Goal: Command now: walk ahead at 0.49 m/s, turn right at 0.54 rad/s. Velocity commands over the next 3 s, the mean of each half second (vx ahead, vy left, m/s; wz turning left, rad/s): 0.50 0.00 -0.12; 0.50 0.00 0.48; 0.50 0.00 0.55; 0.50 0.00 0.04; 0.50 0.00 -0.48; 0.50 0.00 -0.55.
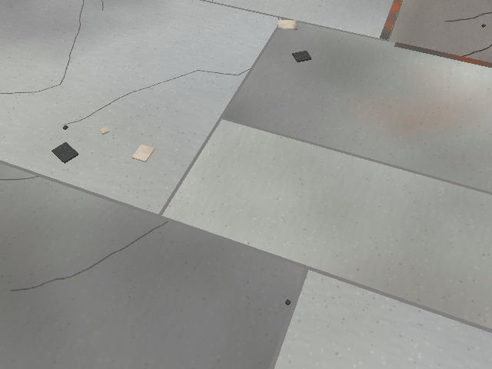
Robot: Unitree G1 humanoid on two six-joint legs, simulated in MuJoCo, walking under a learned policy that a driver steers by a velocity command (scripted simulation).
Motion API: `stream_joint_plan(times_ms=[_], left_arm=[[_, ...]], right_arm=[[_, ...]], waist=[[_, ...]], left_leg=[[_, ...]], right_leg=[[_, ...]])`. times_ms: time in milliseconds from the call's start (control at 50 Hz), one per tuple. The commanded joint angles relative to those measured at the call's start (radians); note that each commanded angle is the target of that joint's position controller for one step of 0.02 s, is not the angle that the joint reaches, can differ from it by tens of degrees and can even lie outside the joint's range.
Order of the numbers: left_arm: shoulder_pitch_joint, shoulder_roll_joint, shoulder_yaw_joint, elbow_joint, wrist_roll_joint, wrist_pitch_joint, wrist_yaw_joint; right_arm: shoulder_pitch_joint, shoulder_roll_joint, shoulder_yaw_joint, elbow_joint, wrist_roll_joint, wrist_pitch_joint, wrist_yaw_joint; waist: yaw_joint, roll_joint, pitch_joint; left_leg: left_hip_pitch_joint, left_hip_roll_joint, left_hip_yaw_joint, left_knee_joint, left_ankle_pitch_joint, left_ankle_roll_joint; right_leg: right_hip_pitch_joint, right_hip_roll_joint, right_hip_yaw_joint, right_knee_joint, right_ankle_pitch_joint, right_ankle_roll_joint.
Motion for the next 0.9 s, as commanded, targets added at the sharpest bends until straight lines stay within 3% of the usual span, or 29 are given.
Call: stream_joint_plan(times_ms=[20,100,160,200,260,300,320,340,360,380,400,420,440,460,500,540,580,660,720,800,840,860,880,900], left_arm=[[0.036,0.029,0.012,-0.077,-0.003,0.005,-0.005],[-0.056,0.015,0.000,-0.125,0.014,0.004,-0.004],[-0.156,0.014,-0.012,-0.153,0.020,-0.015,-0.023],[-0.234,0.009,-0.020,-0.174,0.017,-0.023,-0.035],[-0.320,0.026,-0.019,-0.216,0.008,-0.026,-0.047],[-0.316,0.052,-0.010,-0.230,0.008,-0.033,-0.052],[-0.251,0.075,0.003,-0.216,0.011,-0.038,-0.051],[-0.112,0.120,0.030,-0.171,0.017,-0.040,-0.045],[0.076,0.195,0.060,-0.131,0.028,-0.038,-0.031],[0.168,0.309,0.083,-0.122,0.047,-0.029,-0.019],[0.196,0.226,0.062,-0.119,0.047,-0.033,-0.022],[0.132,0.168,0.042,-0.118,0.041,-0.038,-0.025],[0.051,0.124,0.028,-0.123,0.033,-0.042,-0.028],[-0.015,0.083,0.017,-0.123,0.030,-0.047,-0.033],[-0.073,0.050,0.014,-0.112,0.038,-0.064,-0.037],[-0.077,0.061,0.023,-0.088,0.043,-0.077,-0.032],[-0.057,0.074,0.030,-0.064,0.049,-0.080,-0.019],[-0.037,0.103,0.040,-0.035,0.046,-0.070,0.000],[0.005,0.130,0.048,-0.012,0.038,-0.060,0.009],[0.046,0.150,0.056,0.017,0.020,-0.034,0.010],[0.027,0.176,0.062,0.015,0.014,-0.021,0.012],[0.016,0.194,0.066,0.011,0.010,-0.014,0.015],[-0.001,0.207,0.068,0.007,0.008,-0.005,0.018],[-0.017,0.206,0.064,0.001,0.003,-0.001,0.019]], right_arm=[[0.034,-0.081,-0.022,-0.019,0.001,-0.016,0.005],[0.085,-0.131,-0.038,0.025,0.007,-0.021,0.011],[0.093,-0.150,-0.039,0.037,0.019,-0.007,0.007],[0.127,-0.166,-0.038,0.049,0.027,0.003,0.006],[0.195,-0.186,-0.038,0.081,0.040,0.021,0.008],[0.205,-0.197,-0.037,0.094,0.046,0.037,0.007],[0.185,-0.208,-0.037,0.093,0.048,0.045,0.005],[0.181,-0.196,-0.030,0.093,0.045,0.048,0.004],[0.170,-0.149,-0.010,0.072,0.028,0.043,0.003],[0.268,-0.015,0.029,0.042,0.016,0.025,0.008],[0.262,-0.082,0.013,0.064,0.043,0.007,0.008],[0.189,-0.146,-0.010,0.040,0.071,0.005,0.007],[0.140,-0.141,-0.012,0.026,0.065,0.010,0.001],[0.119,-0.131,-0.016,0.027,0.048,0.021,-0.004],[0.156,-0.096,-0.021,0.038,0.044,0.055,-0.004],[0.155,-0.062,-0.020,0.032,0.046,0.075,-0.002],[0.118,-0.054,-0.022,0.014,0.041,0.085,-0.003],[0.008,-0.039,-0.018,-0.028,0.032,0.082,0.015],[-0.105,-0.026,-0.008,-0.073,0.027,0.079,0.035],[-0.193,-0.029,-0.006,-0.133,0.032,0.078,0.058],[-0.176,-0.050,-0.017,-0.152,0.034,0.080,0.065],[-0.130,-0.070,-0.029,-0.150,0.036,0.083,0.065],[-0.025,-0.106,-0.049,-0.131,0.041,0.084,0.062],[0.138,-0.166,-0.084,-0.090,0.041,0.085,0.049]], waist=[[0.000,0.108,-0.048],[-0.006,0.067,-0.012],[-0.029,0.070,0.002],[-0.060,0.076,0.015],[-0.084,0.097,0.037],[-0.057,0.116,0.035],[-0.006,0.124,0.004],[0.063,0.108,-0.078],[0.145,0.055,-0.216],[0.108,-0.212,-0.359],[0.135,-0.176,-0.427],[0.116,-0.129,-0.272],[0.082,-0.094,-0.194],[0.050,-0.070,-0.132],[-0.004,-0.085,-0.085],[-0.024,-0.050,-0.050],[-0.023,-0.030,-0.021],[0.001,-0.023,0.022],[0.045,-0.003,0.060],[0.065,-0.007,0.084],[0.034,-0.034,0.048],[0.002,-0.059,0.005],[-0.061,-0.068,-0.057],[-0.149,-0.046,-0.144]], left_leg=[[0.156,0.280,-0.261,-0.260,0.037,0.168],[0.171,0.293,-0.177,-0.303,0.136,0.207],[0.187,0.258,-0.087,-0.298,0.186,0.181],[0.185,0.246,-0.054,-0.282,0.168,0.163],[0.253,0.287,-0.080,-0.251,0.138,0.150],[0.293,0.313,-0.112,-0.196,0.185,0.137],[0.287,0.304,-0.105,-0.122,0.287,0.120],[0.248,0.255,-0.068,0.044,0.418,0.094],[0.078,0.198,-0.026,0.311,0.302,0.049],[-0.317,0.038,0.002,0.711,-0.253,-0.022],[-0.412,0.025,-0.178,0.885,-0.440,-0.015],[-0.484,0.073,-0.191,0.929,-0.372,-0.002],[-0.469,0.120,-0.165,0.890,-0.281,0.000],[-0.431,0.150,-0.161,0.838,-0.214,-0.005],[-0.325,0.177,-0.168,0.788,-0.126,-0.011],[-0.329,0.174,-0.174,0.763,-0.077,-0.016],[-0.383,0.169,-0.191,0.706,-0.008,-0.021],[-0.410,0.155,-0.162,0.482,0.163,-0.022],[-0.417,0.150,-0.098,0.361,0.201,-0.008],[-0.438,0.133,-0.034,0.273,0.093,0.031],[-0.345,0.083,0.024,0.254,-0.003,0.065],[-0.262,0.043,0.056,0.260,-0.055,0.085],[-0.125,-0.004,0.080,0.244,-0.083,0.112],[0.124,-0.050,0.073,0.166,-0.020,0.151]], right_leg=[[-0.171,-0.117,0.030,-0.006,0.060,0.003],[-0.256,-0.123,0.040,-0.186,0.167,0.014],[-0.230,-0.118,-0.021,-0.394,0.321,0.014],[-0.181,-0.100,-0.075,-0.499,0.366,0.017],[-0.165,-0.082,-0.094,-0.592,0.300,0.004],[-0.114,-0.056,-0.105,-0.654,0.221,-0.018],[-0.005,-0.027,-0.124,-0.703,0.227,-0.032],[0.197,0.006,-0.142,-0.734,0.244,-0.054],[0.493,-0.109,-0.024,-0.705,0.265,-0.102],[0.843,-0.400,0.421,-0.775,0.169,-0.244],[0.820,-0.444,0.617,-0.890,0.106,-0.274],[0.711,-0.407,0.454,-0.898,0.138,-0.226],[0.584,-0.362,0.312,-0.918,0.194,-0.194],[0.473,-0.317,0.210,-0.956,0.232,-0.171],[0.342,-0.270,0.083,-1.032,0.276,-0.148],[0.306,-0.265,-0.006,-1.069,0.371,-0.150],[0.320,-0.265,-0.074,-1.082,0.421,-0.148],[0.352,-0.251,-0.187,-1.101,0.407,-0.125],[0.402,-0.272,-0.241,-1.100,0.406,-0.116],[0.528,-0.302,-0.286,-1.032,0.492,-0.097],[0.553,-0.302,-0.315,-0.935,0.766,-0.077],[0.558,-0.299,-0.326,-0.849,0.948,-0.066],[0.541,-0.284,-0.340,-0.698,1.076,-0.052],[0.446,-0.241,-0.360,-0.474,1.035,-0.017]])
